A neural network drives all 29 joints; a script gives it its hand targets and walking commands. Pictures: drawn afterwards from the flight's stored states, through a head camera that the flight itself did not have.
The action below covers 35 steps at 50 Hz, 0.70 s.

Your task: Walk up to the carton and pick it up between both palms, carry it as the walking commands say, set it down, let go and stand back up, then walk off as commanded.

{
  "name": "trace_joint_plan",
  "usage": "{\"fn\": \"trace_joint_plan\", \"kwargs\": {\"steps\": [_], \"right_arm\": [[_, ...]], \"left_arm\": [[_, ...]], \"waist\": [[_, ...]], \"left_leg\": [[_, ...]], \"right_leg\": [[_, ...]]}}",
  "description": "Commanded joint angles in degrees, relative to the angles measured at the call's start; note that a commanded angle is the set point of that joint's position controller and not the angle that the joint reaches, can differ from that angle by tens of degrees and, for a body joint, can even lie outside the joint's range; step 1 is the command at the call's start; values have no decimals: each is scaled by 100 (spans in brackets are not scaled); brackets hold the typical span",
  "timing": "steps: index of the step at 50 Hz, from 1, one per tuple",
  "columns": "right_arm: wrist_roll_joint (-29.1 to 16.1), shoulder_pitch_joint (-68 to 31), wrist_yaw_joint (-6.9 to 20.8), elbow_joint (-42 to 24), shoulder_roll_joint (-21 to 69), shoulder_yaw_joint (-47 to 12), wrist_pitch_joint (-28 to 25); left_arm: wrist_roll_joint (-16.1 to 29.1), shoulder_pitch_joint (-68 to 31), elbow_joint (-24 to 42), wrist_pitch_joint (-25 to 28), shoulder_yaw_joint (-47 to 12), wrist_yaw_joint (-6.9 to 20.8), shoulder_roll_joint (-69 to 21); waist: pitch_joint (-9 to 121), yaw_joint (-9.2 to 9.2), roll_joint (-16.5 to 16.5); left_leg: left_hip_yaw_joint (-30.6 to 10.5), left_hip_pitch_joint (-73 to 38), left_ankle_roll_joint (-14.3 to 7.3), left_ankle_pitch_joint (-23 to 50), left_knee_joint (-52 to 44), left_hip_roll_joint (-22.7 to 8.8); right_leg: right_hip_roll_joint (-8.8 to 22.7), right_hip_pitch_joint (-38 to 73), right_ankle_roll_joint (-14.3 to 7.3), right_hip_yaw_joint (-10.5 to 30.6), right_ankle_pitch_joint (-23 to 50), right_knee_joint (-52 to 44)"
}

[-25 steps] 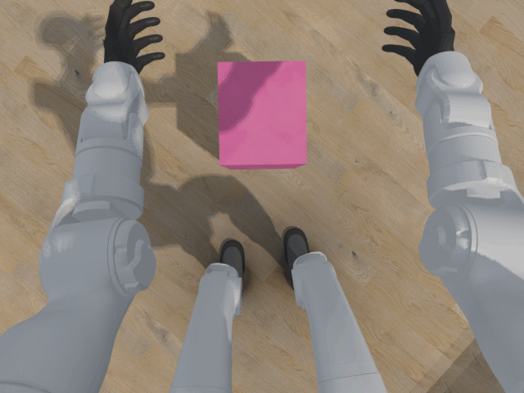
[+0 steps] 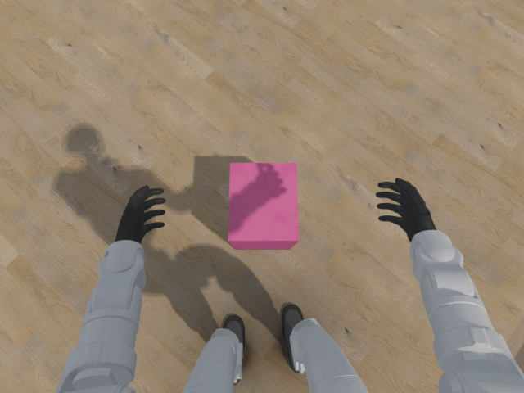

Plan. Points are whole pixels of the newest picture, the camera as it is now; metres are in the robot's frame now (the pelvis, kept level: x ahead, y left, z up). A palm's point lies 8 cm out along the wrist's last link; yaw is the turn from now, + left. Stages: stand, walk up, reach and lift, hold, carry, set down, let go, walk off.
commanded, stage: let go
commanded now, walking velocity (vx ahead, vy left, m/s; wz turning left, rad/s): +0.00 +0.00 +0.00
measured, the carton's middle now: (263, 210) +0.47 -0.01 -0.60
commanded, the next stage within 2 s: stand in 0.84 s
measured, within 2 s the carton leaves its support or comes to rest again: neither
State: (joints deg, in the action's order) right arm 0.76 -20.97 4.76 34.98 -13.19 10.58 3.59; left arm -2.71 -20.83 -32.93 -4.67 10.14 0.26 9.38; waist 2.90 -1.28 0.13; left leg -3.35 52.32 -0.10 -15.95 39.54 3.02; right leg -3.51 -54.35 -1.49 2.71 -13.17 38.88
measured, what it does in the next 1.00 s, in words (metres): stands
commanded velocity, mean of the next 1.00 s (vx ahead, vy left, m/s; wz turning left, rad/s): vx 0.00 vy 0.00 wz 0.00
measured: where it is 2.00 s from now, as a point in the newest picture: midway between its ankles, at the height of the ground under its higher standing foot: (264, 355)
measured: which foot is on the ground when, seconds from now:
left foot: down 0.00-1.00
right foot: down 0.00-1.00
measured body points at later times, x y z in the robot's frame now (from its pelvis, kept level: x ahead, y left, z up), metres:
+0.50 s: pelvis +0.03 +0.01 +0.04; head +0.06 +0.02 +0.49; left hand +0.20 +0.25 -0.04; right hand +0.20 -0.22 -0.04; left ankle +0.00 +0.11 -0.70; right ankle +0.03 -0.10 -0.70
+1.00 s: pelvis +0.04 +0.01 +0.03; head +0.04 +0.01 +0.48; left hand +0.19 +0.29 -0.05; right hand +0.20 -0.26 -0.05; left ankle +0.00 +0.11 -0.70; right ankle +0.03 -0.10 -0.70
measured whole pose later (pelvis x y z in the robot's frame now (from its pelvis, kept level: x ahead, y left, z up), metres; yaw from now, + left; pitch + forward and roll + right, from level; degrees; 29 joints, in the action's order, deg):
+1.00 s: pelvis +0.04 +0.01 +0.03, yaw +0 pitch -1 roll +0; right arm 2.2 11.3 -0.4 34.3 -16.8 2.7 3.5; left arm -2.4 11.8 -36.2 -2.8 2.6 -0.6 16.8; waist -0.4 0.1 0.9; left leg -2.9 9.3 -1.5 -19.4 29.6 2.4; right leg -2.9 -11.2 -1.3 2.2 -17.0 29.1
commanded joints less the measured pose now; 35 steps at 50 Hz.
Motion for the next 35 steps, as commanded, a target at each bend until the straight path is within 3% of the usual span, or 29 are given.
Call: {"fn": "trace_joint_plan", "kwargs": {"steps": [1,5,14,24,35], "right_arm": [[-52,368,4,-429,-378,-1,-243],[-29,1147,-66,-673,-340,-119,-362],[-76,2767,-127,-1455,-380,-479,-401],[-114,3152,-13,-1586,-405,-603,92],[5,3301,-71,-1654,-448,-568,352]], "left_arm": [[37,297,427,238,-67,47,370],[54,1022,570,369,-215,92,446],[237,2753,1216,476,-526,235,569],[278,3055,1491,1,-663,359,728],[204,3255,1401,-248,-584,343,790]], "waist": [[2860,23,-15],[2246,70,-60],[1102,70,-17],[-505,123,148],[-514,132,48]], "left_leg": [[144,-1605,143,1272,-493,-128],[102,-2266,128,1027,-808,-149],[52,-3743,94,1241,-1544,-209],[86,-3945,66,521,-1978,-309],[60,-4402,20,1456,-1792,-251]], "right_leg": [[284,3195,233,90,1901,-281],[279,3515,228,25,1428,-600],[248,4549,187,-94,1231,-1358],[210,5109,138,-146,508,-1651],[166,5373,183,-100,1240,-1474]]}}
